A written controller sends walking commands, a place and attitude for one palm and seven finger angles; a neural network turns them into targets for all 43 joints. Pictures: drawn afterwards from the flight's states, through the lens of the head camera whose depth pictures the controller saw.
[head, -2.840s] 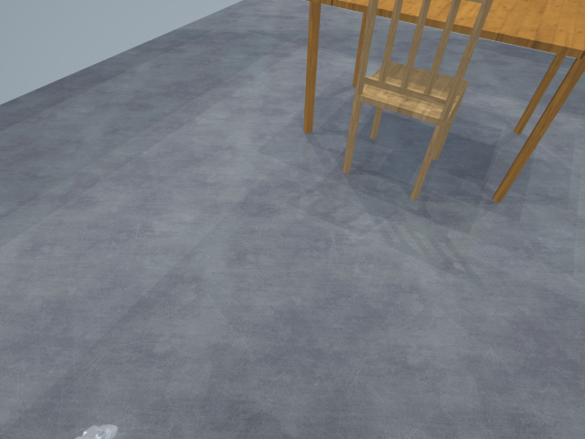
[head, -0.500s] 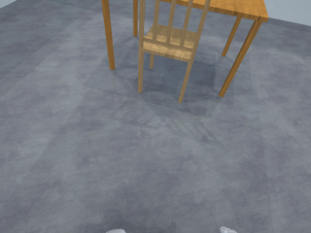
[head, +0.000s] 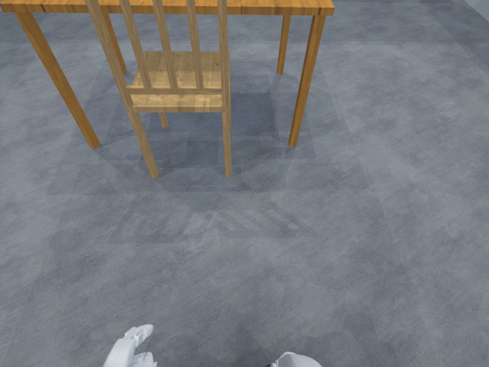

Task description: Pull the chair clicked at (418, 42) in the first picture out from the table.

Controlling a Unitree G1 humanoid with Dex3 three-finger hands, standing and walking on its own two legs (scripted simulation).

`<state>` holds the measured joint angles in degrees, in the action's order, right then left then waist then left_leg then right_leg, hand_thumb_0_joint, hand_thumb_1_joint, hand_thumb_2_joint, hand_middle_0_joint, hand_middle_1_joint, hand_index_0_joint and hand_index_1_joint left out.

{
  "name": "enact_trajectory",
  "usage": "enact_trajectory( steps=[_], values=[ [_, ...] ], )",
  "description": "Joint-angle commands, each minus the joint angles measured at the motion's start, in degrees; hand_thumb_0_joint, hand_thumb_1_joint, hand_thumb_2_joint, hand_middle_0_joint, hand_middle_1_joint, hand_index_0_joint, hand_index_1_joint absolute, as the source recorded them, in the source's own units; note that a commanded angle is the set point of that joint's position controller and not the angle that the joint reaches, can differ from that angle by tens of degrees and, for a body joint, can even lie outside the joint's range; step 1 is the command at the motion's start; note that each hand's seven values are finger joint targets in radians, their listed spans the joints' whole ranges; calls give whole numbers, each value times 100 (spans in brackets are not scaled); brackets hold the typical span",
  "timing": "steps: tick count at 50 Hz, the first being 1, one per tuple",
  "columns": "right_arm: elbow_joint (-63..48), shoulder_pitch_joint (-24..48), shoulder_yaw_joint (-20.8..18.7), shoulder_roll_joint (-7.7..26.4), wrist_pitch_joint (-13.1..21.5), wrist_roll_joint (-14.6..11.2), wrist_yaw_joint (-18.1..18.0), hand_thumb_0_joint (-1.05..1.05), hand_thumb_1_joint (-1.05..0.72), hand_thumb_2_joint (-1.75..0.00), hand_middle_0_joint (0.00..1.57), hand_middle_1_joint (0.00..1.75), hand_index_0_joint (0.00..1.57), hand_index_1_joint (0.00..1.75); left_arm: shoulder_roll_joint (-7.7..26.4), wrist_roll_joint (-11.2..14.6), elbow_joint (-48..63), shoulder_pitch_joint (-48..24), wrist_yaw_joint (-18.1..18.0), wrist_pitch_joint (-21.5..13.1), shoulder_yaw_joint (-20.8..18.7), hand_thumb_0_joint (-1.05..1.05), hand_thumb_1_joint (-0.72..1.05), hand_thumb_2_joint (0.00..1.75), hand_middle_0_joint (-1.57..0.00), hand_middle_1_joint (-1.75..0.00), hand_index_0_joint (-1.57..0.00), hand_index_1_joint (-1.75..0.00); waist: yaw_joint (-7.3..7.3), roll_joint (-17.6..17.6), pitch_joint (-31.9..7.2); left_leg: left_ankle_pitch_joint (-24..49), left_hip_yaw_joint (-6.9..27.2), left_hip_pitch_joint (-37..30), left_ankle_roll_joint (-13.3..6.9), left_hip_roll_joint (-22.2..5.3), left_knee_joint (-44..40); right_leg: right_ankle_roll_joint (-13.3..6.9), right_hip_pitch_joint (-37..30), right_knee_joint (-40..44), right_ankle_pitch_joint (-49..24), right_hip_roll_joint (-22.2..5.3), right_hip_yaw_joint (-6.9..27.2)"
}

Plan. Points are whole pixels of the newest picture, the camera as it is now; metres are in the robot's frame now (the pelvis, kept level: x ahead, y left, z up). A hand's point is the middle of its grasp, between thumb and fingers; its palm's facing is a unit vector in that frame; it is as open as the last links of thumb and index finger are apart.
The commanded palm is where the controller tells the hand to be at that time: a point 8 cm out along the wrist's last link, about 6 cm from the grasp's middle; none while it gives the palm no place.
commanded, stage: walk to a spot facing it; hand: left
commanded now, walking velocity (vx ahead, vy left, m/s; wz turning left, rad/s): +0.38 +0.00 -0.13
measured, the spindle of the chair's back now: (165, 42) +1.05 +0.25 -0.04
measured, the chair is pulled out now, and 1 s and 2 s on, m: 0.00 0.00 0.00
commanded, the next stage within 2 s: turn to face it in 0.54 s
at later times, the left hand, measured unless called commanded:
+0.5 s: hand (119, 315) +0.24 +0.25 -0.16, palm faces -0.07 -0.99 -0.14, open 7.4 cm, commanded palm none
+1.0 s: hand (185, 205) +0.48 +0.14 -0.15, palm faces -0.23 -0.96 -0.18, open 7.4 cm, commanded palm none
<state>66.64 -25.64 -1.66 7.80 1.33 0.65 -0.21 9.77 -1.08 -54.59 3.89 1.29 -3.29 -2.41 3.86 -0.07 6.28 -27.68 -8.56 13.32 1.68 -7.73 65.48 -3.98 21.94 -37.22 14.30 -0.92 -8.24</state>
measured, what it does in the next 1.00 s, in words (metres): walks ahead: left foot, then right foot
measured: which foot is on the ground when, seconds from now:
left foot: up 0.00-0.28, down 0.30-0.80, up 0.82-1.00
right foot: down 0.00-0.32, up 0.34-0.76, down 0.78-1.00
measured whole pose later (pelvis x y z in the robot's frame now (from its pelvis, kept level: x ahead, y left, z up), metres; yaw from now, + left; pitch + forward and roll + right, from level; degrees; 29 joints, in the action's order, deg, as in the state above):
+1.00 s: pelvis +0.33 +0.02 +0.01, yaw -11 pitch -1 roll -1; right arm 62.6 -16.8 -1.7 7.1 -1.6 0.5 -1.2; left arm 7.2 -1.3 -57.9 4.8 -1.6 -0.7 -1.0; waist 3.4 -1.2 3.5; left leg -27.9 -4.0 20.6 2.2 -6.0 54.0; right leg -2.8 17.3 -31.0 12.9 -2.8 -11.7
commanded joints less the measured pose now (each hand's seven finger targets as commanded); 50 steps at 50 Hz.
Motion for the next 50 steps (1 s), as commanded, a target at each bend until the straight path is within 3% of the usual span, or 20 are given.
enact_trajectory(
  steps=[1, 4, 9, 12, 14, 15, 16, 17, 19, 22, 25, 31, 34, 37, 38, 39, 40, 42, 45, 50],
  values=[
    [-764, 566, -159, 530, 163, 77, -32, 0, -90, -90, 20, 30, 20, 30, 931, 17, -230, 1180, -194, -28, -238, 0, 90, 90, -20, -30, -20, -30, -443, 154, -579, 714, 627, 2029, 30, -379, 585, -759, -1431, 2187, -1295, -1743, 1929],
    [-672, 122, -169, 284, 23, 102, 17, 0, -90, -90, 20, 30, 20, 30, 665, -48, -181, 934, -195, -75, -237, 0, 90, 90, -20, -30, -20, -30, -88, 598, -458, 987, 427, 1388, 124, -337, -498, -622, -428, 2436, -716, -1328, 1221],
    [-1019, 937, -169, 349, 118, 88, 160, 0, -90, -90, 20, 30, 20, 30, 911, -45, -337, 1158, -126, -77, -225, 0, 90, 90, -20, -30, -20, -30, -311, 867, -287, 1392, 234, 1146, 95, -120, -2187, -542, -587, 2474, 219, -1211, 1287],
    [-1123, 1146, -200, 546, 189, 75, 169, 0, -90, -90, 20, 30, 20, 30, 1027, -31, -392, 1251, -109, -30, -235, 0, 90, 90, -20, -30, -20, -30, -294, 642, -146, 1500, 40, 560, 60, 87, -2892, -449, -552, 2268, 476, -1206, 1410],
    [-942, 539, -244, 809, 250, 86, 112, 0, -90, -90, 20, 30, 20, 30, 972, -6, -362, 1204, -92, 23, -244, 0, 90, 90, -20, -30, -20, -30, 17, 70, -281, 1438, -4, -727, 39, 205, -3539, -261, -66, 1356, 374, -864, 1160],
    [-794, -66, -344, 1268, 295, 149, 42, 0, -90, -90, 20, 30, 20, 30, 705, 24, -288, 1321, -61, 37, -202, 0, 90, 90, -20, -30, -20, -30, 238, -909, -597, 810, 1126, -1636, -244, -555, -4189, -10, 534, -127, 248, -324, 810],
    [-701, -680, -458, 1879, 292, 208, 17, 0, -90, -90, 20, 30, 20, 30, 418, 55, -161, 1349, -29, 24, -138, 0, 90, 90, -20, -30, -20, -30, 371, -2310, -888, 392, 2909, -2065, -728, -1949, -5167, 239, 1334, -2009, 1819, 248, 146],
    [-631, -582, -388, 1665, 255, 176, -64, 0, -90, -90, 20, 30, 20, 30, 650, -16, -102, 1064, -90, 54, -168, 0, 90, 90, -20, -30, -20, -30, 396, -2102, -739, 27, 3255, -1663, -761, -2147, -5528, 191, 1551, -3069, 1712, 20, 791],
    [-885, 158, -237, 1205, 301, 131, -92, 0, -90, -90, 20, 30, 20, 30, 615, -36, -153, 844, 3, 60, -216, 0, 90, 90, -20, -30, -20, -30, 57, -724, -133, 816, 2261, -904, -792, -1906, -5423, 210, 1760, -3620, 821, -452, 905],
    [-943, 553, -136, 874, 405, 78, -141, 0, -90, -90, 20, 30, 20, 30, 344, -62, -327, 1370, 34, 255, -226, 0, 90, 90, -20, -30, -20, -30, -385, -701, -289, 2811, 520, -591, -430, -1312, -5225, 410, 1262, -3526, 78, -503, 795],
    [-874, 488, -149, 799, 398, 49, -179, 0, -90, -90, 20, 30, 20, 30, 237, -69, -247, 1340, 35, 384, -254, 0, 90, 90, -20, -30, -20, -30, -436, -643, -379, 4191, -90, -743, -501, -1197, -5021, 546, 1349, -3237, -57, -492, 599],
    [-758, 369, -232, 889, 268, 66, -181, 0, -90, -90, 20, 30, 20, 30, 141, -42, 143, 496, 64, 454, -235, 0, 90, 90, -20, -30, -20, -30, -254, -931, -242, 4946, -714, -1188, -648, -1197, -4681, 599, 1340, -1431, -165, -437, 154],
    [-637, 248, -253, 859, 179, 97, -168, 0, -90, -90, 20, 30, 20, 30, 79, -48, 188, 340, -1, 377, -188, 0, 90, 90, -20, -30, -20, -30, -159, -954, -205, 5025, -624, -1074, -739, -1261, -4376, 426, 731, -598, -101, -291, 96],
    [-573, 369, -239, 901, 122, 48, -155, 0, -90, -90, 20, 30, 20, 30, 243, -80, -72, 1132, -96, 260, -161, 0, 90, 90, -20, -30, -20, -30, -550, -764, -723, 5250, -610, -976, -556, -1090, -3327, 294, -666, 434, -716, -45, -82],
    [-555, 344, -214, 799, 126, 9, -123, 0, -90, -90, 20, 30, 20, 30, 516, -96, -249, 1661, -152, 172, -197, 0, 90, 90, -20, -30, -20, -30, -802, -248, -1063, 4500, -647, -523, -330, -864, -2527, 287, -1625, 915, -1855, -295, 128],
    [-577, 36, -130, 404, 130, -54, -93, 0, -90, -90, 20, 30, 20, 30, 1045, -119, -413, 2055, -240, 58, -276, 0, 90, 90, -20, -30, -20, -30, -857, 1010, -1772, 1716, -656, 799, -46, -200, -1157, -192, -3100, 817, -4310, -1722, 1659],
    [-603, -42, -109, 340, 55, -84, -134, 0, -90, -90, 20, 30, 20, 30, 1229, 21, -516, 2218, -239, 59, -237, 0, 90, 90, -20, -30, -20, -30, -774, 1015, -1981, -886, 27, 918, 29, 225, -285, -806, -2985, 939, -5937, -2401, 1956],
    [-635, 153, -86, 287, -99, -64, -161, 0, -90, -90, 20, 30, 20, 30, 1096, 26, -321, 1406, -304, 69, -192, 0, 90, 90, -20, -30, -20, -30, -595, 1349, -1695, -804, 774, 1068, 11, 121, 64, -840, -2138, 1532, -4103, -2311, 1983],
    [-436, 192, -50, 172, -230, -17, -126, 0, -90, -90, 20, 30, 20, 30, 714, -12, -150, 460, -365, 152, -73, 0, 90, 90, -20, -30, -20, -30, -231, 519, -829, -146, 700, 660, 45, 32, -609, -504, -722, 1845, -2552, -1874, 921],
    [-587, 352, -51, 116, -281, 5, -61, 0, -90, -90, 20, 30, 20, 30, 759, -24, -153, 499, -365, 267, -133, 0, 90, 90, -20, -30, -20, -30, -327, 786, -608, 210, 356, 597, 63, 224, -1611, -428, -587, 2067, -1122, -1699, 595]
  ],
)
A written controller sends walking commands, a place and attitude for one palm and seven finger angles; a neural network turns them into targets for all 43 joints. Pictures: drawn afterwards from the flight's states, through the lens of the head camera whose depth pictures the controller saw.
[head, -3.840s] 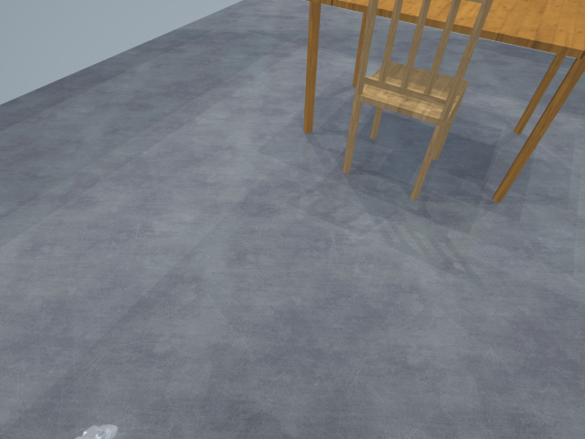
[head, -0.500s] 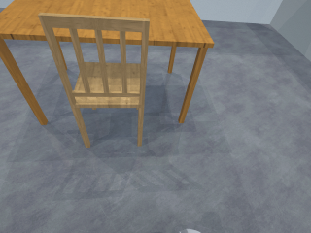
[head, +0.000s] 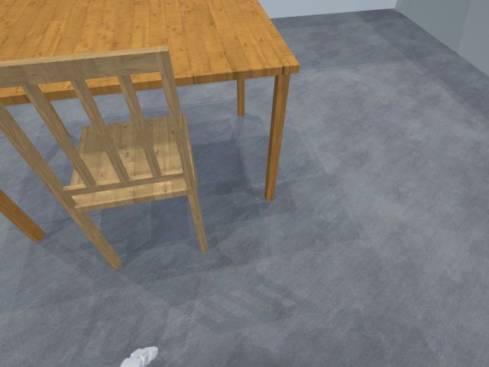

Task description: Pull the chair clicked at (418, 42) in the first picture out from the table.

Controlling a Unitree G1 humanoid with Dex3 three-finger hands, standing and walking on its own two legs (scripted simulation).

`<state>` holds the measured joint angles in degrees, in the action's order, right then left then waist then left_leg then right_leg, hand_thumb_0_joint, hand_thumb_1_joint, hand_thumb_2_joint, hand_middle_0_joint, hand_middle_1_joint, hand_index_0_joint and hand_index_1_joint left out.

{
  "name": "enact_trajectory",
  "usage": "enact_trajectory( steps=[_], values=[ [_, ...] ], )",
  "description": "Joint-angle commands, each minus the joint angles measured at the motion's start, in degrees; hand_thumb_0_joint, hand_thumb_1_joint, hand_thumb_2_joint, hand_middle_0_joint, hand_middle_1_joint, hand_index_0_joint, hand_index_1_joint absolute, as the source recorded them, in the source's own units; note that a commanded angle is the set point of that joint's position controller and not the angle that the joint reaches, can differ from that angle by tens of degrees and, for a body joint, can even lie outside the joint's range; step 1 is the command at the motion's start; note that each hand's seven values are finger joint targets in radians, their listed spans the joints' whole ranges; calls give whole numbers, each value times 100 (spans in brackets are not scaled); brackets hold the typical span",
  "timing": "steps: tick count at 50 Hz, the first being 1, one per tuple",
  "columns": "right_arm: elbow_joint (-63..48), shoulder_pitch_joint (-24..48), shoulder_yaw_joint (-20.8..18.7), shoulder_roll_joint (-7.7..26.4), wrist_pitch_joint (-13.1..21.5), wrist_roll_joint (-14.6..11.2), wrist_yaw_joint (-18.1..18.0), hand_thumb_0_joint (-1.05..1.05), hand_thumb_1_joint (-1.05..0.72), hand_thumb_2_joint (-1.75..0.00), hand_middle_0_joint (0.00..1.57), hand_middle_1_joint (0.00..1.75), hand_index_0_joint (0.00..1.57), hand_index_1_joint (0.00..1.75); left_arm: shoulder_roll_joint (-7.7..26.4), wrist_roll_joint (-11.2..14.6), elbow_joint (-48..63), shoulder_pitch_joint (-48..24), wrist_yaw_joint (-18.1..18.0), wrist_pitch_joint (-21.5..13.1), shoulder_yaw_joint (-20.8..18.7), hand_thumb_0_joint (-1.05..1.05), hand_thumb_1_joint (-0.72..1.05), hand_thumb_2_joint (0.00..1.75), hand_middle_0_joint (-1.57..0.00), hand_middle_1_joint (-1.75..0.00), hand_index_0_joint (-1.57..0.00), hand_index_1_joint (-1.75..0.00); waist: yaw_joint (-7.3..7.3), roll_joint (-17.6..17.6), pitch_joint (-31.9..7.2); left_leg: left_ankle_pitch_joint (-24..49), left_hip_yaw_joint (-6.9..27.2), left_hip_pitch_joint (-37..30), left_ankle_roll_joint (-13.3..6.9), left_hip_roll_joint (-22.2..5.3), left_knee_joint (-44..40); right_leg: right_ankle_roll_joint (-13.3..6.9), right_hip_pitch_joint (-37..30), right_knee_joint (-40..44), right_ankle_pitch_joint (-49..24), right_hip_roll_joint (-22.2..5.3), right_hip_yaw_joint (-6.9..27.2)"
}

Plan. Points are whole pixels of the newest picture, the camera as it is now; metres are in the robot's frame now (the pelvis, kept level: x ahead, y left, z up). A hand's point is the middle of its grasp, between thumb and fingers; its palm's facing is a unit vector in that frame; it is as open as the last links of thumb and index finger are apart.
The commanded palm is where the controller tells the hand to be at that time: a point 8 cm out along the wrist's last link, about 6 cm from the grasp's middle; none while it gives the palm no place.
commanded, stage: turn to face it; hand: left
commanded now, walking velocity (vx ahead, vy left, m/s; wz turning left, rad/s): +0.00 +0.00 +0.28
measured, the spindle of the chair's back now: (104, 137) +0.66 +0.37 -0.05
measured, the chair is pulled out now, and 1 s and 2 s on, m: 0.00 0.00 0.00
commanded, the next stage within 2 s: take the last steps up to it in 0.20 s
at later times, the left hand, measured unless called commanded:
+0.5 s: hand out of the picture +0.02 +0.21 -0.16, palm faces +0.14 -0.96 -0.25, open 7.4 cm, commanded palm none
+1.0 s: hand out of the picture +0.03 +0.18 -0.18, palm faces +0.23 -0.97 -0.11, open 7.4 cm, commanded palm none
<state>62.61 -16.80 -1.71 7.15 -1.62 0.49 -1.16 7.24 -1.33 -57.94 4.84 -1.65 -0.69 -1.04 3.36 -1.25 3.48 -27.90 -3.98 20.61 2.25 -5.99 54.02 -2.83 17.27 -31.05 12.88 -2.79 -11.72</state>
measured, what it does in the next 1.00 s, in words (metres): walks ahead: left foot, then right foot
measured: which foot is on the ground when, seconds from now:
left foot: up 0.00-0.10, down 0.12-0.50, up 0.52-0.88, down 0.90-1.00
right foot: down 0.00-0.14, up 0.16-0.48, down 0.50-0.90, up 0.92-1.00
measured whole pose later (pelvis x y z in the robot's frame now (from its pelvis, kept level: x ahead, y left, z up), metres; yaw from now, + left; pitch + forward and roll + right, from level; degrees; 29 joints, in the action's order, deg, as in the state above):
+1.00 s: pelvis +0.13 +0.05 +0.00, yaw +8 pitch +0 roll +0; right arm 58.8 -10.4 -2.9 7.5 3.6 1.2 -1.1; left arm 7.2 -1.4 -67.0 23.7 -0.1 -0.6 -2.2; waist -1.1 3.2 3.4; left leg -16.5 -9.4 16.0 -1.8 -2.9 32.5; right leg -1.2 18.0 -58.0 26.6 -3.7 -3.7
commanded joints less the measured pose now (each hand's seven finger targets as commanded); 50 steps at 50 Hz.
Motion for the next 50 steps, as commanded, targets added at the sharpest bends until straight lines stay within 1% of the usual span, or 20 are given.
enact_trajectory(
  steps=[1, 4, 5, 6, 8, 11, 15, 19, 23, 24, 25, 26, 27, 31, 39, 43, 44, 45, 46, 50],
  values=[
    [-232, -490, -51, 213, 22, 27, 43, 0, -90, -90, 20, 30, 20, 30, 1021, 2, 190, 431, -68, 19, -289, 0, 90, 90, -20, -30, -20, -30, -281, 897, -357, 332, -132, -97, 11, 69, -718, -521, -260, 1391, -894, -1476, 903],
    [-213, -644, -67, 294, 83, 46, 58, 0, -90, -90, 20, 30, 20, 30, 960, 47, 206, 429, -75, 82, -334, 0, 90, 90, -20, -30, -20, -30, -172, 723, -410, 1294, -251, -811, -5, 102, -2181, -207, -94, 787, -326, -1334, 592],
    [-215, -677, -97, 483, 120, 61, 67, 0, -90, -90, 20, 30, 20, 30, 816, 89, 232, 514, -55, 125, -310, 0, 90, 90, -20, -30, -20, -30, -180, 45, -371, 1647, 125, -1084, -109, -105, -2822, 33, 234, 318, 149, -1101, 460],
    [-334, -628, -160, 856, 152, 112, 58, 0, -90, -90, 20, 30, 20, 30, 580, 115, 346, 622, -20, 175, -277, 0, 90, 90, -20, -30, -20, -30, -231, -1030, -210, 1993, 1290, -755, -461, -930, -3483, 374, 482, -243, 827, -551, 192],
    [-525, -269, -227, 1146, 159, 163, -25, 0, -90, -90, 20, 30, 20, 30, 570, 47, 507, 344, -2, 225, -278, 0, 90, 90, -20, -30, -20, -30, -161, -1603, 133, 2032, 2286, -140, -1185, -1532, -4270, 449, 655, -1754, 1788, -193, 560],
    [-569, 47, -178, 1052, 232, 116, -98, 0, -90, -90, 20, 30, 20, 30, 608, 41, 353, 519, 52, 168, -301, 0, 90, 90, -20, -30, -20, -30, -317, -770, -279, 3799, 1481, -1235, -1177, -1102, -3708, 476, 1156, -2514, 1343, -218, 998],
    [-542, -12, -210, 1151, 214, 80, -105, 0, -90, -90, 20, 30, 20, 30, 632, 82, 243, 610, 32, 180, -251, 0, 90, 90, -20, -30, -20, -30, -216, -582, -631, 4926, 1049, -1914, -1214, -985, -3421, 593, 945, -1990, 1347, -166, 972],
    [-457, -119, -250, 1230, 191, 117, -55, 0, -90, -90, 20, 30, 20, 30, 539, 39, 153, 691, 86, 114, -159, 0, 90, 90, -20, -30, -20, -30, -76, -625, -601, 2910, 1328, -1796, -1239, -921, -3654, 493, 487, -1045, 1472, 23, 789],
    [-428, 200, -249, 1155, 180, 60, 12, 0, -90, -90, 20, 30, 20, 30, 622, -7, -182, 1470, 150, -5, -142, 0, 90, 90, -20, -30, -20, -30, -422, -320, -228, 315, 1167, -520, -871, -498, -3468, 391, -928, 722, 473, 101, 627],
    [-470, 252, -207, 918, 192, 33, 33, 0, -90, -90, 20, 30, 20, 30, 839, -39, -271, 1742, 127, -57, -187, 0, 90, 90, -20, -30, -20, -30, -543, 284, -78, -181, 843, 286, -645, -126, -2843, 248, -1530, 1239, 986, -364, 1258],
    [-629, 395, -123, 619, 205, 4, 76, 0, -90, -90, 20, 30, 20, 30, 1231, -75, -302, 2026, 88, -63, -262, 0, 90, 90, -20, -30, -20, -30, -692, 1448, 243, -363, 115, 1265, -375, 535, -1718, -196, -1696, 2015, 2240, -1356, 2686],
    [-860, 874, -160, 796, 186, 62, 127, 0, -90, -90, 20, 30, 20, 30, 1481, -25, -284, 2317, 53, -72, -340, 0, 90, 90, -20, -30, -20, -30, -945, 1894, 477, -423, 111, 1607, -371, 469, -627, -640, -1191, 2739, 3257, -2030, 3733],
    [-899, 1079, -202, 910, 174, 89, 158, 0, -90, -90, 20, 30, 20, 30, 1330, -6, -312, 2286, 30, -126, -323, 0, 90, 90, -20, -30, -20, -30, -859, 1751, 781, -45, 409, 1733, -414, 320, -50, -729, -794, 2914, 3243, -1993, 3849],
    [-564, 496, -230, 641, 179, 113, 246, 0, -90, -90, 20, 30, 20, 30, 864, -16, -215, 1793, 43, -271, -215, 0, 90, 90, -20, -30, -20, -30, -337, 721, 505, 1072, 201, 1332, -270, 80, 439, -470, -694, 2379, 1197, -1347, 1912],
    [-752, 1009, -161, 402, 311, 64, 272, 0, -90, -90, 20, 30, 20, 30, 840, -37, -596, 2305, 45, -333, -219, 0, 90, 90, -20, -30, -20, -30, -535, 895, 353, 1076, -152, 701, -287, 101, -1263, -620, -974, 2058, -118, -1346, 1458],
    [-400, 88, -161, 547, 465, 87, 170, 0, -90, -90, 20, 30, 20, 30, 742, 28, -679, 2215, 66, -267, -233, 0, 90, 90, -20, -30, -20, -30, -153, 534, -92, 1623, -464, -1230, -382, 387, -2658, -304, -562, 735, -683, -840, 933],
    [-194, -583, -243, 921, 512, 122, 101, 0, -90, -90, 20, 30, 20, 30, 514, 47, -639, 2266, 90, -257, -197, 0, 90, 90, -20, -30, -20, -30, 107, -289, -498, 1574, 321, -2379, -608, -215, -2967, -108, 126, -475, -516, -521, 700],
    [-77, -1258, -381, 1509, 523, 162, 26, 0, -90, -90, 20, 30, 20, 30, 225, 77, -473, 2268, 129, -267, -152, 0, 90, 90, -20, -30, -20, -30, 256, -1487, -897, 1755, 2209, -3130, -1168, -1625, -3522, 163, 1246, -2002, 1290, 80, 211],
    [-11, -1401, -389, 1584, 453, 124, -7, 0, -90, -90, 20, 30, 20, 30, 378, 5, -279, 1899, 110, -255, -163, 0, 90, 90, -20, -30, -20, -30, 350, -1266, -782, 1164, 2665, -2822, -1450, -1965, -4011, 107, 1633, -3023, 2146, 150, 676],
    [-306, -284, -200, 757, 536, 112, -65, 0, -90, -90, 20, 30, 20, 30, 295, -43, -306, 1477, 214, -154, -234, 0, 90, 90, -20, -30, -20, -30, -164, -362, 143, 1802, 1320, -1137, -1233, -1371, -4281, 177, 1537, -3327, 884, -458, 1086]
  ],
)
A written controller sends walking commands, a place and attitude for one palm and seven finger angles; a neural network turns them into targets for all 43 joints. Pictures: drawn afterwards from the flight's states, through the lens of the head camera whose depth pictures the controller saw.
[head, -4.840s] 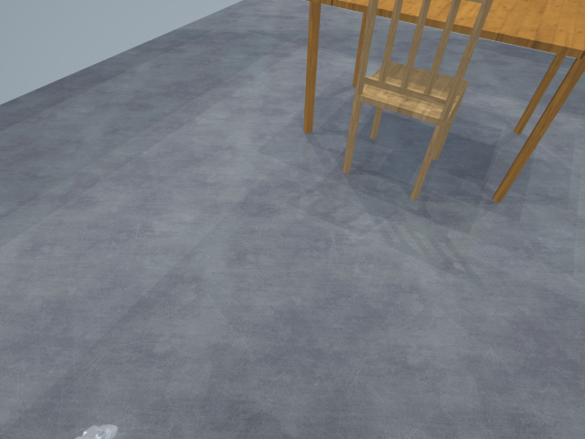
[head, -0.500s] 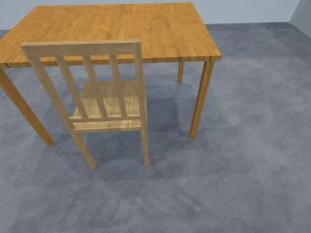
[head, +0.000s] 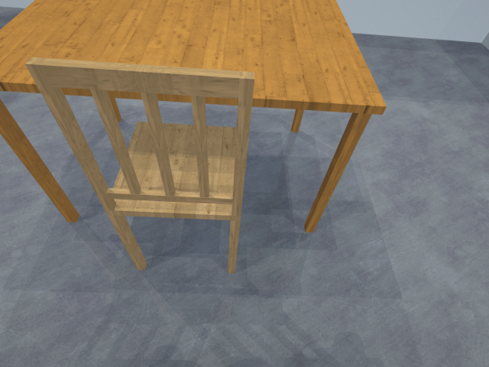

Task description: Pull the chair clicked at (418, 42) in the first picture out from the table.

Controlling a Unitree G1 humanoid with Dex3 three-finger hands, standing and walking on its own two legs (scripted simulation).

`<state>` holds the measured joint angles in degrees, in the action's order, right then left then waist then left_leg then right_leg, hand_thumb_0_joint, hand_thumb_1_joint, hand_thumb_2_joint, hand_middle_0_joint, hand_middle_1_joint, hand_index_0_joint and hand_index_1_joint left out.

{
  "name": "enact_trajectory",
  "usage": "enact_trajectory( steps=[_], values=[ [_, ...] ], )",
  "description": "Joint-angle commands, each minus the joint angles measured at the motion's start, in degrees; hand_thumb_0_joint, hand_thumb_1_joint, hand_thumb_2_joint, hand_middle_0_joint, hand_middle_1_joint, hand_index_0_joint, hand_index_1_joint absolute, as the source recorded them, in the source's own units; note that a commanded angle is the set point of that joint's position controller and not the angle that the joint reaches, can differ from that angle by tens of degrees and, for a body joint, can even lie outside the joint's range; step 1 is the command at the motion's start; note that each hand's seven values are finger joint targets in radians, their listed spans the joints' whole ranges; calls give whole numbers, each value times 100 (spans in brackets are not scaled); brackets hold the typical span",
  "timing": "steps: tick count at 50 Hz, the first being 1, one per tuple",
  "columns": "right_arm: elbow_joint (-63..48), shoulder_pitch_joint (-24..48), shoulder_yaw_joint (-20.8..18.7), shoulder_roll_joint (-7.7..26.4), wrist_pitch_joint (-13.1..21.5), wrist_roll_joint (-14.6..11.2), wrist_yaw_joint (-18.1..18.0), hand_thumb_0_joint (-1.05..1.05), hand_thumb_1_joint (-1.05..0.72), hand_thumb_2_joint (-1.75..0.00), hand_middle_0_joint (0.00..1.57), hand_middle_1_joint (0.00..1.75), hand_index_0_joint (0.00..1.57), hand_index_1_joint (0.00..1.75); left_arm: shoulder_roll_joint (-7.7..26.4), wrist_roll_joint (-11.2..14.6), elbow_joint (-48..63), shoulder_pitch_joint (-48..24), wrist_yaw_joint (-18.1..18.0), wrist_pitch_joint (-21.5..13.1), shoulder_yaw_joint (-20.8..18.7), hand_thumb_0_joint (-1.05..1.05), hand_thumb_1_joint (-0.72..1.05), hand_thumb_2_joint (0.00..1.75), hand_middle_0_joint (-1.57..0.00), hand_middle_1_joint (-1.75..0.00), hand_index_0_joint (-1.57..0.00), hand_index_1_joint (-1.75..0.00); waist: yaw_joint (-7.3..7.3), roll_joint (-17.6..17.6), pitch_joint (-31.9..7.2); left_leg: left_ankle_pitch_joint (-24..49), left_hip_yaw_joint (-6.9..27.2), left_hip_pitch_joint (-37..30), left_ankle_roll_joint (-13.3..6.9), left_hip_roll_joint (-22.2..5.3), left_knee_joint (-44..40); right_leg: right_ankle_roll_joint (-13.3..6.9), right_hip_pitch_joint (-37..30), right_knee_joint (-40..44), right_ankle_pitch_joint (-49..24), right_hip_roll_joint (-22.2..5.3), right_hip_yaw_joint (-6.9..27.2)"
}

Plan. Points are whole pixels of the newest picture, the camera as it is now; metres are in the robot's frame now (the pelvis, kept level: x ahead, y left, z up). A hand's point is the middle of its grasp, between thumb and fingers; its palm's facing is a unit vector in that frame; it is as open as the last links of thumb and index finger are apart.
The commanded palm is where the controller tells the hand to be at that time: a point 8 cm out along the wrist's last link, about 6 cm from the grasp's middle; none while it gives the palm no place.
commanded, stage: take the last steps up to it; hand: left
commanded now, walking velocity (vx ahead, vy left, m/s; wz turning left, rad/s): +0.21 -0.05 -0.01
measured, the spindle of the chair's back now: (161, 151) +0.57 +0.24 -0.05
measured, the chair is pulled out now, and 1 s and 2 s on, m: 0.00 0.00 0.00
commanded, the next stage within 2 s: come to a stop and stand still in 0.14 s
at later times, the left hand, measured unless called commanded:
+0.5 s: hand (179, 323) +0.22 +0.14 -0.15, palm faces +0.03 -0.97 -0.23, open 7.3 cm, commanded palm none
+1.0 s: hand out of the picture +0.08 +0.20 -0.17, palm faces +0.02 -0.98 -0.22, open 7.4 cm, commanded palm none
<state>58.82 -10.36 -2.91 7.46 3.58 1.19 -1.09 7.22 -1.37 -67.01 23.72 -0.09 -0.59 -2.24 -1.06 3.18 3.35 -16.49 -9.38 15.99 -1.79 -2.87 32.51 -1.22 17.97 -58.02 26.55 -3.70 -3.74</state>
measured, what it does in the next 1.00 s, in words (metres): steps on the spot: right foot, then left foot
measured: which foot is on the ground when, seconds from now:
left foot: down 0.00-0.28, up 0.30-0.66, down 0.68-1.00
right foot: up 0.00-0.26, down 0.28-0.68, up 0.70-1.00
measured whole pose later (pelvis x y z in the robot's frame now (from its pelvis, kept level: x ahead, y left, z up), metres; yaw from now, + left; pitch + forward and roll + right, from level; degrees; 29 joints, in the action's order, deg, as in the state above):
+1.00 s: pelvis +0.09 +0.01 +0.01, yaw -1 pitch +0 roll +1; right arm 60.6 -9.9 -1.1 8.4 -0.4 0.4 -1.8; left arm 10.8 -1.0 -64.0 16.3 -2.1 2.5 -1.2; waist -0.9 2.3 1.9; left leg -9.4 -7.0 12.9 -3.8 2.4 22.4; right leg 1.4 9.7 -31.6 21.2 -3.2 -0.6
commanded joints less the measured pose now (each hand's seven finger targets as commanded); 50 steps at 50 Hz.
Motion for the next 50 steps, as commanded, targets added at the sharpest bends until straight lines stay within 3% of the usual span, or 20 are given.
enact_trajectory(
  steps=[1, 4, 9, 12, 13, 14, 15, 16, 18, 27, 30, 32, 33, 34, 35, 37, 39, 45, 48, 50],
  values=[
    [52, -809, -53, 708, 47, 35, -80, 0, -90, -90, 20, 30, 20, 30, 221, -27, 576, -257, 62, -122, -101, 0, 90, 90, -20, -30, -20, -30, 148, -891, 51, 1265, 1465, -695, -805, -1547, -2066, 73, 1304, -334, -603, -344, 216],
    [60, -783, -32, 783, 58, 18, -76, 0, -90, -90, 20, 30, 20, 30, 216, 4, 623, -332, 69, -48, -83, 0, 90, 90, -20, -30, -20, -30, 66, -945, -46, 2136, 948, -712, -836, -1343, -1974, 127, 949, 580, -796, -273, 69],
    [131, -771, -116, 985, -57, 62, -20, 0, -90, -90, 20, 30, 20, 30, 356, 2, 902, -872, 76, -51, -93, 0, 90, 90, -20, -30, -20, -30, 108, -1117, 173, 1594, 859, -550, -723, -1343, -1724, 86, 426, 1806, -1042, -54, -216],
    [162, -707, -93, 917, -115, 37, 9, 0, -90, -90, 20, 30, 20, 30, 650, -19, 706, -232, 53, -145, -168, 0, 90, 90, -20, -30, -20, -30, -262, -409, -116, 841, 544, -101, -310, -902, -567, 33, -1055, 3011, -1789, 101, -307],
    [174, -851, -21, 623, -96, -8, 31, 0, -90, -90, 20, 30, 20, 30, 1039, -49, 610, 76, -15, -228, -221, 0, 90, 90, -20, -30, -20, -30, -372, 569, -357, 248, 149, 619, -28, -378, 603, -163, -1900, 3302, -2781, -664, 710],
    [90, -1057, 48, 376, -114, -68, 14, 0, -90, -90, 20, 30, 20, 30, 1415, 4, 593, 238, -70, -253, -249, 0, 90, 90, -20, -30, -20, -30, -257, 1336, -653, -1627, 128, 953, 188, 97, 1667, -706, -2103, 3766, -4511, -1865, 1972],
    [160, -1091, 45, 529, -209, -88, -54, 0, -90, -90, 20, 30, 20, 30, 1416, 72, 655, -16, -96, -260, -192, 0, 90, 90, -20, -30, -20, -30, -164, 1020, -828, -1922, 723, 486, 213, -3, 2009, -921, -1583, 3896, -5505, -1955, 1887],
    [203, -1027, 51, 477, -259, -103, -72, 0, -90, -90, 20, 30, 20, 30, 1328, 53, 725, -503, -142, -252, -161, 0, 90, 90, -20, -30, -20, -30, -39, 1067, -644, -1827, 847, 463, 256, -88, 2166, -1069, -1282, 3827, -5964, -1920, 1764],
    [316, -982, 57, 392, -363, -146, -101, 0, -90, -90, 20, 30, 20, 30, 1148, 15, 892, -1111, -247, -147, -131, 0, 90, 90, -20, -30, -20, -30, 97, 419, -463, -1559, 941, 408, 310, -150, 1971, -1115, -1030, 3519, -6297, -1715, 1107],
    [-68, -578, -82, 469, -633, -72, -21, 0, -90, -90, 20, 30, 20, 30, 1287, -37, 1162, -1331, -282, 120, -278, 0, 90, 90, -20, -30, -20, -30, 37, 503, -556, -940, 797, 470, 440, 109, 1778, -1029, -773, 3674, -4878, -1519, 734],
    [-115, -675, -66, 450, -564, -68, -11, 0, -90, -90, 20, 30, 20, 30, 1272, -42, 1205, -1397, -273, 138, -288, 0, 90, 90, -20, -30, -20, -30, 128, 517, -703, -437, 688, 46, 411, 116, 705, -845, -745, 3504, -4084, -1304, 673],
    [-47, -953, -50, 510, -495, -52, -1, 0, -90, -90, 20, 30, 20, 30, 1213, 19, 1182, -1416, -254, 166, -267, 0, 90, 90, -20, -30, -20, -30, 274, 445, -719, 575, 618, -764, 359, 71, -583, -494, -344, 3198, -3013, -1072, 565],
    [-77, -914, -64, 709, -437, -33, 1, 0, -90, -90, 20, 30, 20, 30, 991, 39, 1177, -1274, -225, 198, -212, 0, 90, 90, -20, -30, -20, -30, 215, -347, -649, 948, 1124, -1030, 208, -388, -1062, -214, 62, 2745, -1875, -651, 350],
    [-264, -729, -99, 1111, -396, 23, -5, 0, -90, -90, 20, 30, 20, 30, 679, 74, 1245, -1111, -204, 242, -162, 0, 90, 90, -20, -30, -20, -30, 99, -1660, -442, 1829, 2225, -480, -243, -1395, -1611, 130, 219, 2277, -504, -67, -79],
    [-368, -364, -82, 1177, -409, 41, -39, 0, -90, -90, 20, 30, 20, 30, 728, 47, 1215, -1214, -227, 288, -139, 0, 90, 90, -20, -30, -20, -30, 118, -1897, -249, 1641, 2679, 72, -589, -1672, -2078, 191, 147, 1396, 448, 182, 118],
    [-402, 60, -19, 1078, -401, 38, -140, 0, -90, -90, 20, 30, 20, 30, 789, 8, 1011, -1091, -206, 355, -169, 0, 90, 90, -20, -30, -20, -30, -58, -1526, -77, 1113, 2161, 209, -605, -1327, -2092, 145, 220, 493, 113, 176, 608],
    [-406, 153, 36, 963, -366, 1, -150, 0, -90, -90, 20, 30, 20, 30, 784, 8, 820, -827, -173, 318, -141, 0, 90, 90, -20, -30, -20, -30, -115, -1098, -227, 1337, 1747, -143, -641, -1119, -1949, 194, 321, 316, -132, 150, 581],
    [-46, -361, -1, 1000, -350, -48, -132, 0, -90, -90, 20, 30, 20, 30, 623, 24, 682, -812, -180, 253, 45, 0, 90, 90, -20, -30, -20, -30, 171, -872, -441, 1712, 1804, -1163, -784, -1113, -1880, 294, 28, 1965, 11, 42, 293],
    [95, -392, -5, 966, -339, -91, -101, 0, -90, -90, 20, 30, 20, 30, 647, 46, 469, -469, -212, 205, 84, 0, 90, 90, -20, -30, -20, -30, 104, -844, -553, 1629, 1708, -1166, -606, -950, -1737, 251, -487, 3064, -646, 53, 253],
    [149, -370, 48, 779, -320, -135, -84, 0, -90, -90, 20, 30, 20, 30, 711, 38, 301, -253, -245, 120, 108, 0, 90, 90, -20, -30, -20, -30, 78, -465, -356, 993, 1480, -688, -218, -597, -1548, 157, -977, 4040, -1554, -179, 540]
  ],
)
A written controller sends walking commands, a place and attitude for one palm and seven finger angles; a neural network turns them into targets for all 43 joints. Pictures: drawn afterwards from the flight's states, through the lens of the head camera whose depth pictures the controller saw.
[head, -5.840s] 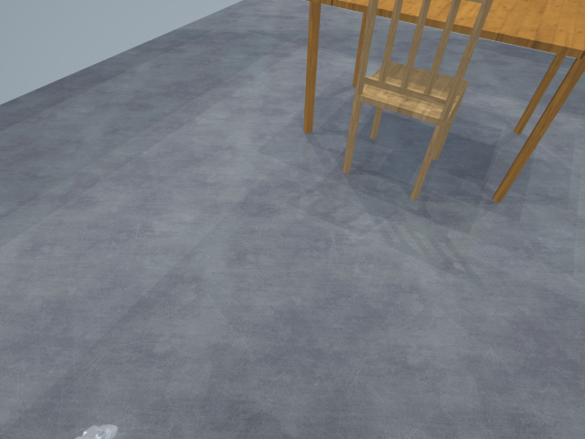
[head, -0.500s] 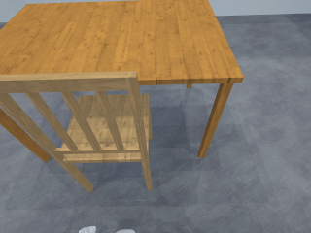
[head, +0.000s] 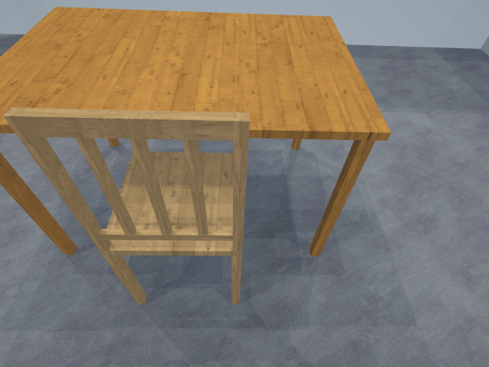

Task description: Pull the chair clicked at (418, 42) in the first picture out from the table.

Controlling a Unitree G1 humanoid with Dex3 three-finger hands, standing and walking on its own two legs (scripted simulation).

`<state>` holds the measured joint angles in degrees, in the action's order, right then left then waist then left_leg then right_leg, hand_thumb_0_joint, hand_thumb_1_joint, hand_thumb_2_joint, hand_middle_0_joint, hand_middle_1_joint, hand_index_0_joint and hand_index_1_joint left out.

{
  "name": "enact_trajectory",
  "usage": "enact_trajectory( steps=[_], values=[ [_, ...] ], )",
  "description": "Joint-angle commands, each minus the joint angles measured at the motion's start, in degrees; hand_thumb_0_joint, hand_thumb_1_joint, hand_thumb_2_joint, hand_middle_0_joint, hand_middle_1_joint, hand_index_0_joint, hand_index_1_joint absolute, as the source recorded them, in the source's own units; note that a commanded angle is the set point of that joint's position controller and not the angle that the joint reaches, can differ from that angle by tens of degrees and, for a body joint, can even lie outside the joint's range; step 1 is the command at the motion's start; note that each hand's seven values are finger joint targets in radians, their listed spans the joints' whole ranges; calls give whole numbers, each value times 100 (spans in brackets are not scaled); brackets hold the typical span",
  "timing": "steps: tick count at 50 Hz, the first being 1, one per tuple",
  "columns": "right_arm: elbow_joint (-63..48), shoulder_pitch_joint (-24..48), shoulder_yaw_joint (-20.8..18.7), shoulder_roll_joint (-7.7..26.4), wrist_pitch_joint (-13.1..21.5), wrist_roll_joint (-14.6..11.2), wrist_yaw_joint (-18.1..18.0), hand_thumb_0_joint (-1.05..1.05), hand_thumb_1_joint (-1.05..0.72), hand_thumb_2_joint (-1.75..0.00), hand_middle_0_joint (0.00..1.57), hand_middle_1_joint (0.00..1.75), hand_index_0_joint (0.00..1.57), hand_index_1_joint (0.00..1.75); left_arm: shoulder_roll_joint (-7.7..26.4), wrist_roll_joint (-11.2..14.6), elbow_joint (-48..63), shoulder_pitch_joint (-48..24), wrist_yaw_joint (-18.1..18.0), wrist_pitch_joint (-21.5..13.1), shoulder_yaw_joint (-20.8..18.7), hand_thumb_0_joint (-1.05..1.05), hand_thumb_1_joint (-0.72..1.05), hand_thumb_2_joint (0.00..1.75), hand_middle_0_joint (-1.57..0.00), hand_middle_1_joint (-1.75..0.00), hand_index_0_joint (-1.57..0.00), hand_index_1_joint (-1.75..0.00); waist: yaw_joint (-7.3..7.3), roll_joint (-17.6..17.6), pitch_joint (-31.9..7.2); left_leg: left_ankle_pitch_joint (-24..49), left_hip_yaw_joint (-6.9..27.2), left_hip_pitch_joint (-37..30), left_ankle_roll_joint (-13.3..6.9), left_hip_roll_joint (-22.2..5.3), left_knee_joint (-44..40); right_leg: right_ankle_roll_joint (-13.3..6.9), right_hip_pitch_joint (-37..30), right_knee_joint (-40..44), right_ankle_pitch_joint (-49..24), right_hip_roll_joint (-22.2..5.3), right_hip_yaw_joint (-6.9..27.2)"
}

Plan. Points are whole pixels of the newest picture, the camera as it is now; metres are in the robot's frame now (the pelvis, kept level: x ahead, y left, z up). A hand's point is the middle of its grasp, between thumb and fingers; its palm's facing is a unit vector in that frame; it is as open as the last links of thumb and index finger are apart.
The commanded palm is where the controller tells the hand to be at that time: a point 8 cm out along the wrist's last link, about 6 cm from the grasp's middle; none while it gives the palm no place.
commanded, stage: come to a stop and stand still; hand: left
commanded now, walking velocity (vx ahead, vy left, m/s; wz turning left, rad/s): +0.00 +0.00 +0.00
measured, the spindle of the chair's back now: (154, 192) +0.47 +0.24 -0.06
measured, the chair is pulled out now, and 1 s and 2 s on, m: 0.00 0.00 0.00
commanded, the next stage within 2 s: look again from close up in 0.64 s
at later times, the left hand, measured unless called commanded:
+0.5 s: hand out of the picture -0.04 +0.12 -0.18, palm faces +0.04 -0.99 -0.15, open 7.4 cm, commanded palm none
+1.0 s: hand out of the picture -0.02 +0.13 -0.19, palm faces +0.04 -0.99 -0.16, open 7.4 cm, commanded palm none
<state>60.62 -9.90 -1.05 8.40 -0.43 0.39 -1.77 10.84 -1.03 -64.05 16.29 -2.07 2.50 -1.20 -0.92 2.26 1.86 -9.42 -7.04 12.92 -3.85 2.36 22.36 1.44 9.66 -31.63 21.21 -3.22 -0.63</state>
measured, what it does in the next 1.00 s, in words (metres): steps on the spot: right foot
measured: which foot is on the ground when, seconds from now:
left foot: down 0.00-1.00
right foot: up 0.00-0.00, down 0.02-1.00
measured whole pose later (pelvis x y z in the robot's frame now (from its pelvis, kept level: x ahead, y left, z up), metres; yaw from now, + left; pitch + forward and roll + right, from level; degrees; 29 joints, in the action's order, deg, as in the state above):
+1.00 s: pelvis -0.01 -0.02 -0.01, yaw +1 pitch -2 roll -1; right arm 60.4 -15.5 0.0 9.4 0.3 0.8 -1.6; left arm 6.9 -1.1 -60.7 19.6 -3.1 -1.2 0.8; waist 0.7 0.4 1.2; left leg -13.8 -3.9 16.6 -1.6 -1.3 32.5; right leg -1.0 7.2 -29.8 20.5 0.6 -3.1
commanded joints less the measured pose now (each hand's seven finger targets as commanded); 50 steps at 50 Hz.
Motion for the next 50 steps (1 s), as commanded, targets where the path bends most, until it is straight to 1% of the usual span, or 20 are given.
enact_trajectory(
  steps=[1, 2, 3, 4, 9, 15, 18, 21, 28, 36, 37, 38, 39, 40, 41, 43, 44, 45, 47, 50],
  values=[
    [-21, -430, -108, 604, 85, -72, 10, 0, -90, -90, 20, 30, 20, 30, 404, 11, -6, 446, -51, -230, 30, 0, 90, 90, -20, -30, -20, -30, 139, -286, -125, 84, 1130, -401, 160, -932, -554, -217, -38, 1451, -1115, -434, 404],
    [10, -421, -99, 574, 94, -55, 30, 0, -90, -90, 20, 30, 20, 30, 403, 17, -15, 464, -49, -255, 50, 0, 90, 90, -20, -30, -20, -30, 158, -394, -132, 191, 1041, -627, 223, -844, -540, -264, 156, 1417, -1179, -507, 423],
    [79, -450, -97, 540, 71, -33, 32, 0, -90, -90, 20, 30, 20, 30, 411, 15, -39, 324, -42, -304, 41, 0, 90, 90, -20, -30, -20, -30, 200, 388, -57, 321, 954, -665, 232, -829, -361, -267, 288, 1447, -1250, -418, 450],
    [123, -519, -93, 589, 69, -21, 27, 0, -90, -90, 20, 30, 20, 30, 319, 28, -27, 262, -45, -323, 66, 0, 90, 90, -20, -30, -20, -30, 237, 568, 14, 353, 899, -749, 233, -837, -360, -276, 398, 1509, -1220, -460, 483],
    [344, -687, -11, 569, 43, -9, 28, 0, -90, -90, 20, 30, 20, 30, 270, 47, -53, 325, -53, -285, 66, 0, 90, 90, -20, -30, -20, -30, 211, 8, 417, -285, 946, -539, 259, -819, -613, -272, 584, 1638, -364, -359, 447],
    [463, -962, 24, 459, 14, 17, 9, 0, -90, -90, 20, 30, 20, 30, 197, 57, -83, 505, -50, -268, 51, 0, 90, 90, -20, -30, -20, -30, 172, -217, 640, -672, 972, -282, 284, -781, -639, -302, 728, 1684, 67, -317, 445],
    [502, -1069, 17, 379, 31, 11, -3, 0, -90, -90, 20, 30, 20, 30, 133, 66, -95, 581, -50, -285, 49, 0, 90, 90, -20, -30, -20, -30, 146, -130, 537, -550, 946, -298, 276, -786, -554, -317, 666, 1681, -3, -305, 443],
    [539, -1209, 25, 329, 53, 22, -18, 0, -90, -90, 20, 30, 20, 30, 72, 79, -100, 587, -53, -295, 45, 0, 90, 90, -20, -30, -20, -30, 163, -238, 449, -434, 958, -290, 287, -787, -521, -335, 611, 1594, -162, -290, 439],
    [607, -1318, 31, 225, 90, 3, -40, 0, -90, -90, 20, 30, 20, 30, -31, 84, -133, 693, -73, -327, 59, 0, 90, 90, -20, -30, -20, -30, 129, -90, 408, -25, 906, -322, 278, -827, -373, -335, 499, 1554, -521, -271, 414],
    [605, -1269, 35, 204, 117, 1, -62, 0, -90, -90, 20, 30, 20, 30, -98, 81, -164, 784, -93, -348, 75, 0, 90, 90, -20, -30, -20, -30, 141, -225, 371, 370, 880, -456, 265, -867, -289, -323, 429, 1503, -922, -255, 407],
    [114, -591, 77, 419, 248, 2, 44, 0, -90, -90, 20, 30, 20, 30, 121, -86, -134, 1006, -245, -574, 123, 0, 90, 90, -20, -30, -20, -30, -94, -131, 564, 799, 718, 241, 377, -838, 1099, -213, 474, 1479, -3187, -522, 730],
    [-164, -675, 101, 267, 232, 11, 63, 0, -90, -90, 20, 30, 20, 30, 316, -72, 37, 948, -236, -641, 68, 0, 90, 90, -20, -30, -20, -30, 209, -42, 376, 163, 602, 266, 397, -687, 1000, -273, 105, 1204, -4888, -805, 702],
    [-153, -1181, 89, 157, 270, 69, 24, 0, -90, -90, 20, 30, 20, 30, 228, -23, 165, 956, -222, -658, 84, 0, 90, 90, -20, -30, -20, -30, 308, 413, -403, -2, 586, 158, 256, -599, 847, -379, -528, 633, -5511, -728, 525],
    [-150, -1278, 63, 247, 290, 67, -12, 0, -90, -90, 20, 30, 20, 30, 139, 41, 222, 934, -208, -660, 100, 0, 90, 90, -20, -30, -20, -30, 297, 567, -937, 468, 618, -51, 194, -597, 872, -431, -826, 362, -5763, -631, 378],
    [-111, -1226, 52, 325, 270, 26, -30, 0, -90, -90, 20, 30, 20, 30, 144, 62, 281, 896, -194, -629, 98, 0, 90, 90, -20, -30, -20, -30, 266, 433, -856, 704, 668, -136, 172, -673, 868, -457, -639, 376, -5062, -562, 379],
    [-121, -1070, 64, 342, 208, 33, -21, 0, -90, -90, 20, 30, 20, 30, 127, 23, 376, 843, -167, -515, 98, 0, 90, 90, -20, -30, -20, -30, 191, -94, -80, 866, 712, -41, 175, -765, 758, -474, 15, 585, -3327, -390, 343],
    [-143, -1040, 60, 382, 183, 39, -12, 0, -90, -90, 20, 30, 20, 30, 112, 14, 403, 858, -157, -474, 95, 0, 90, 90, -20, -30, -20, -30, 170, -254, 199, 759, 800, 70, 162, -800, 673, -488, 267, 693, -2403, -310, 340],
    [-172, -987, 50, 443, 166, 43, 1, 0, -90, -90, 20, 30, 20, 30, 134, 6, 431, 858, -143, -445, 94, 0, 90, 90, -20, -30, -20, -30, 159, -272, 346, 604, 866, 146, 151, -808, 605, -490, 425, 765, -1761, -235, 351],
    [-261, -904, 29, 519, 144, 44, 19, 0, -90, -90, 20, 30, 20, 30, 146, 4, 493, 826, -117, -407, 98, 0, 90, 90, -20, -30, -20, -30, 154, -234, 468, 165, 948, 243, 134, -793, 449, -501, 603, 868, -944, -169, 387],
    [-322, -886, 22, 613, 131, 57, 35, 0, -90, -90, 20, 30, 20, 30, 201, -9, 593, 784, -97, -369, 90, 0, 90, 90, -20, -30, -20, -30, 152, -218, 465, -173, 1047, 337, 101, -805, 295, -489, 595, 868, -543, -104, 336]
  ],
)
